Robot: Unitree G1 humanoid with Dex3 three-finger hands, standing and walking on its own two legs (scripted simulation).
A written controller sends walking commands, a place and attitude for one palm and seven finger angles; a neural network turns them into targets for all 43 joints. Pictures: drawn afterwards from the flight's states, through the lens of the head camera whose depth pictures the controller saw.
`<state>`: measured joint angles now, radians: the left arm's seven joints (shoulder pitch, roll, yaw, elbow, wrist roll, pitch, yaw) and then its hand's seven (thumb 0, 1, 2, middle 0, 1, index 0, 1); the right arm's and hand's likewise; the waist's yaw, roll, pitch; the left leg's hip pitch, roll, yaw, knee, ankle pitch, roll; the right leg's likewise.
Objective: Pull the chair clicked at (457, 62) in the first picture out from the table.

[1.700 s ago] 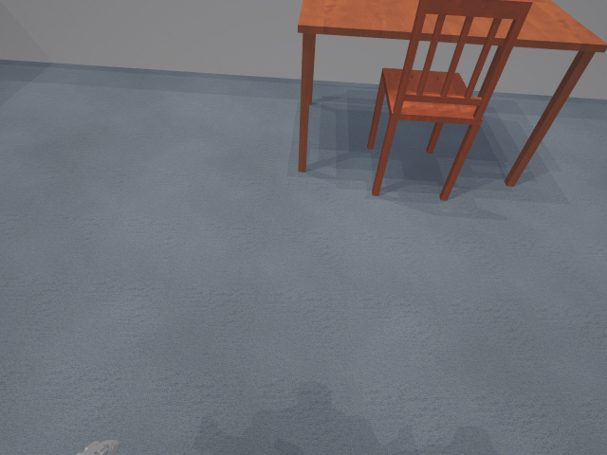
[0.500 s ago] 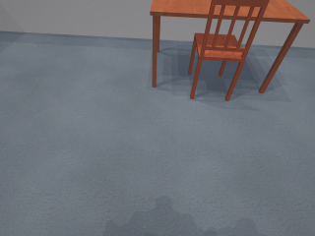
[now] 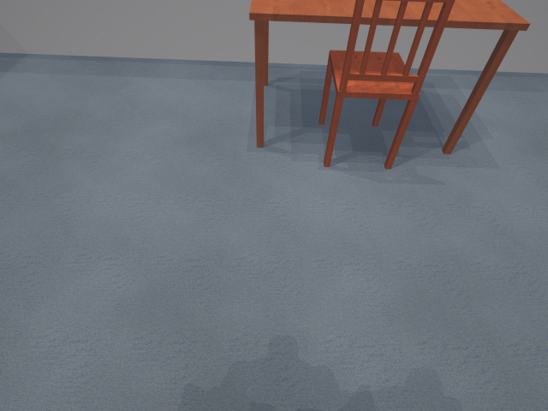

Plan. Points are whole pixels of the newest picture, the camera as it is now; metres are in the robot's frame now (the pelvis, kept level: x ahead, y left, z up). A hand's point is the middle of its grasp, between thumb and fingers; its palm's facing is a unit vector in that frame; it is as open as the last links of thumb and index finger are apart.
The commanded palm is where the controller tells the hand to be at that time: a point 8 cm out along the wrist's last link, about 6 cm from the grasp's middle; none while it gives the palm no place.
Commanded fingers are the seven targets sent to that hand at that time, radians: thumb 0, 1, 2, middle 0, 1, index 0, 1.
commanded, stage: walk to a spot facing it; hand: left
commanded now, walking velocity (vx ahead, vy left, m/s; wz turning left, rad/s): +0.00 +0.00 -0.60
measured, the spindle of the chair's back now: (393, 40) +1.49 -0.39 -0.08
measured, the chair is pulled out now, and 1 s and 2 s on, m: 0.00 0.00 0.00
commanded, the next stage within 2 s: none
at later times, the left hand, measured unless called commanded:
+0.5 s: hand out of the picture +0.05 +0.14 -0.16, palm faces -0.20 -0.95 -0.23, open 7.4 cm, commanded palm none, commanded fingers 0.00 0.90 0.90 -0.20 -0.30 -0.20 -0.30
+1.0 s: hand (201, 310) +0.33 +0.17 -0.18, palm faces -0.46 -0.87 -0.18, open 7.4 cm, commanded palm none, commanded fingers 0.00 0.90 0.90 -0.20 -0.30 -0.20 -0.30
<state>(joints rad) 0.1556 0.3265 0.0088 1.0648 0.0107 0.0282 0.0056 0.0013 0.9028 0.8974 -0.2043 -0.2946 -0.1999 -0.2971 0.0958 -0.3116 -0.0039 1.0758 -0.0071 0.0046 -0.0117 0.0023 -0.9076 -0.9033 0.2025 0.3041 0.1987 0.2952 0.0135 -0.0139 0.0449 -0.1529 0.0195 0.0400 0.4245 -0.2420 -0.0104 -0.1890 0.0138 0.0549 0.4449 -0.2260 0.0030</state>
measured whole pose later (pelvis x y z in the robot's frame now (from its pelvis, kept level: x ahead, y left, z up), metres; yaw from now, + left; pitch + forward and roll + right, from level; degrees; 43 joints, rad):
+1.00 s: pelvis +0.20 +0.00 +0.00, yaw -33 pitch +0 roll -2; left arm 0.31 0.28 0.11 0.99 0.04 0.01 -0.03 0.00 0.91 0.90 -0.20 -0.29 -0.20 -0.30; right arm 0.26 -0.14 -0.01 0.93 -0.02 -0.07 -0.01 0.00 -0.91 -0.90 0.20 0.30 0.20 0.30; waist 0.03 -0.06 0.00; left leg -0.16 0.05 0.16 0.46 -0.30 0.04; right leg -0.50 0.00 0.00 1.20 -0.28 0.00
